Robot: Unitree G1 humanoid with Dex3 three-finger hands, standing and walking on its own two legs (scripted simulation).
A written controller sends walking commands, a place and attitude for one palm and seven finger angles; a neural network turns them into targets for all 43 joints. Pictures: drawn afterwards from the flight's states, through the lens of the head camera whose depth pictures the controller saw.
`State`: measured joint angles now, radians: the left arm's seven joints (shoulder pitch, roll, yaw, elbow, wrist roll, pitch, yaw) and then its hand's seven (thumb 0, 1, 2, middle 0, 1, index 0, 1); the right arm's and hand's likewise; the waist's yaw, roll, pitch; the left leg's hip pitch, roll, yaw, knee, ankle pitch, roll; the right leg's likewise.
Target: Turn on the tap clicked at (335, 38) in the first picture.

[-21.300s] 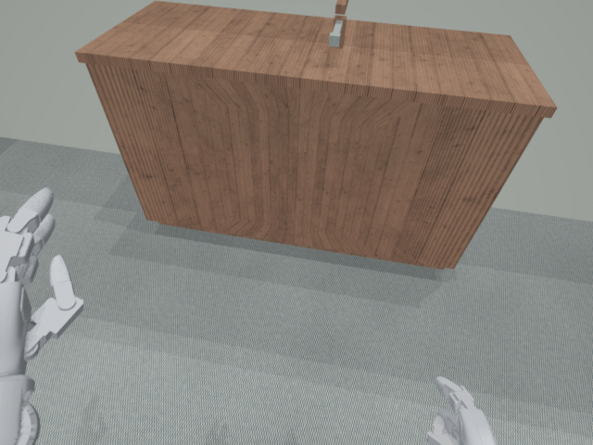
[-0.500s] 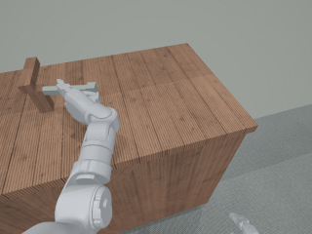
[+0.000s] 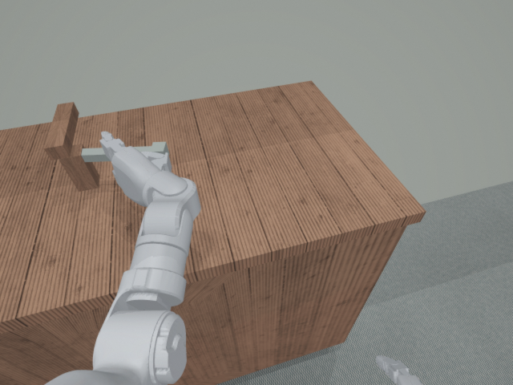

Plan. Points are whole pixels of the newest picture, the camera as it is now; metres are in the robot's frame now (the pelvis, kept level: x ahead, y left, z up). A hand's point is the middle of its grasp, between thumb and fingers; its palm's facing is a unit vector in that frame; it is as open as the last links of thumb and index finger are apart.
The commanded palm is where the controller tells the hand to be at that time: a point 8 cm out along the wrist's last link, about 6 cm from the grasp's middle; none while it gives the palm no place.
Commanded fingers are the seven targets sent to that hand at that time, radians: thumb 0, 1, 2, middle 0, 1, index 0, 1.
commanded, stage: lift the hand up off the lever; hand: left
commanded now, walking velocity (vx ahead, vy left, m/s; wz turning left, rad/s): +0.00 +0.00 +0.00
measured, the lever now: (159, 152) +0.48 +0.20 +0.12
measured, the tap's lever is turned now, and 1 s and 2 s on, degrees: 76 76 76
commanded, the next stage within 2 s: draw the hand back beside the body in 1.20 s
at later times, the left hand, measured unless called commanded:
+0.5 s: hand (164, 149) +0.42 +0.17 +0.18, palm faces +0.78 -0.62 -0.07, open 7.8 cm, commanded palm +0.36 +0.19 +0.18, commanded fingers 0.00 0.90 0.90 -0.15 -0.15 -0.15 -0.15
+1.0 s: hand (156, 146) +0.40 +0.17 +0.20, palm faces +0.76 -0.65 -0.04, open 7.8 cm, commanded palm +0.34 +0.19 +0.20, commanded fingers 0.00 0.90 0.90 -0.15 -0.15 -0.15 -0.15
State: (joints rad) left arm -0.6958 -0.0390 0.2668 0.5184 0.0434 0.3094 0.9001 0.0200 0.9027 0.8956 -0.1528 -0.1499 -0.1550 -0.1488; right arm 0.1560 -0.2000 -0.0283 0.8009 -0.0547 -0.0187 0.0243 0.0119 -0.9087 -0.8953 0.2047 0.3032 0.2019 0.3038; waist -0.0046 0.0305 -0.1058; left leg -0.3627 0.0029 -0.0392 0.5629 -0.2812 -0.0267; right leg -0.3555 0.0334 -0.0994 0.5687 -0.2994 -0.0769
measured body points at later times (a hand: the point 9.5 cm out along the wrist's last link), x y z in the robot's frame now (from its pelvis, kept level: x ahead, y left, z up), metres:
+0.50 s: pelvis +0.00 -0.01 +0.00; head -0.01 -0.03 +0.45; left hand +0.37 +0.20 +0.18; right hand +0.16 -0.24 -0.11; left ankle +0.00 +0.14 -0.73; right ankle +0.00 -0.06 -0.73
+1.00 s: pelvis +0.00 -0.01 +0.01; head -0.03 -0.03 +0.46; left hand +0.36 +0.20 +0.20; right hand +0.19 -0.22 -0.09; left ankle +0.00 +0.14 -0.73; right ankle +0.00 -0.06 -0.73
